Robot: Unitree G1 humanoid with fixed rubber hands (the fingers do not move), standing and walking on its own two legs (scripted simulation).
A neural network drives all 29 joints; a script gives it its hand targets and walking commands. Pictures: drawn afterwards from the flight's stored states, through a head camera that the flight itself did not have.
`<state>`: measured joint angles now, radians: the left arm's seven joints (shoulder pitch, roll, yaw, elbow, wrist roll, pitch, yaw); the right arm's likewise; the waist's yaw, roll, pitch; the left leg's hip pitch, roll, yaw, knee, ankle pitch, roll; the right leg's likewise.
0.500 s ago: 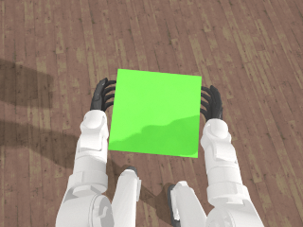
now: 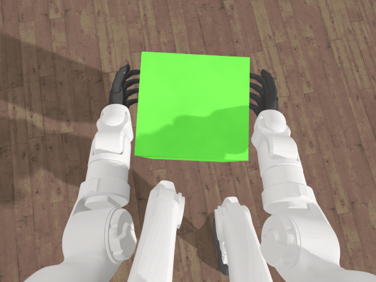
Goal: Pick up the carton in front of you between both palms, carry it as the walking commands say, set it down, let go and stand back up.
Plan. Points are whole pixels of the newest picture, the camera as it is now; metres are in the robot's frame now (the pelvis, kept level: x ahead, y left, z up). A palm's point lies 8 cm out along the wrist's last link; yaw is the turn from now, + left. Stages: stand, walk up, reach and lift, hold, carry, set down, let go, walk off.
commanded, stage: set down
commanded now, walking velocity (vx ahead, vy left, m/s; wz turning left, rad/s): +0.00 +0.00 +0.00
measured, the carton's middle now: (191, 118) +0.46 +0.07 -0.18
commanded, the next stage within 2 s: none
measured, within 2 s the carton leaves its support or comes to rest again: rests again in 1.10 s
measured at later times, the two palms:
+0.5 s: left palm (127, 117) +0.45 +0.24 -0.25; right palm (237, 119) +0.49 -0.05 -0.24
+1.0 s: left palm (133, 123) +0.45 +0.23 -0.30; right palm (235, 122) +0.50 -0.06 -0.29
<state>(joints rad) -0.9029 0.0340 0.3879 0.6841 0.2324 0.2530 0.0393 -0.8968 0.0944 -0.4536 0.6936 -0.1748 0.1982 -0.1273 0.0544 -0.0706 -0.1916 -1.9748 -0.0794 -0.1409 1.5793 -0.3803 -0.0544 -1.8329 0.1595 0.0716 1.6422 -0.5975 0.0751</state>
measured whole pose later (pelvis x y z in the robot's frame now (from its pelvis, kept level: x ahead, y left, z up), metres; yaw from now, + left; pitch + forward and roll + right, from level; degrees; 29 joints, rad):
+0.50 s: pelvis -0.02 -0.01 -0.10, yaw -2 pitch +46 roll -5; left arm -1.14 0.17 0.40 0.82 0.15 0.21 0.04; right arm -1.18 -0.01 -0.34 0.86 -0.08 0.15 -0.22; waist 0.11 -0.09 0.01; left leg -2.30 -0.08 -0.15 1.90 -0.40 -0.09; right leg -2.18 0.23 0.06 1.98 -0.63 0.10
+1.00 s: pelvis -0.03 -0.01 -0.14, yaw -4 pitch +43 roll -1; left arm -1.21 0.23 0.43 0.94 0.13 0.18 -0.01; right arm -1.31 -0.07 -0.28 1.00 -0.07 0.15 -0.21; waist 0.13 -0.09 0.15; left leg -2.33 -0.01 -0.11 2.02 -0.43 -0.08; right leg -2.25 0.26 0.07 2.11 -0.62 0.10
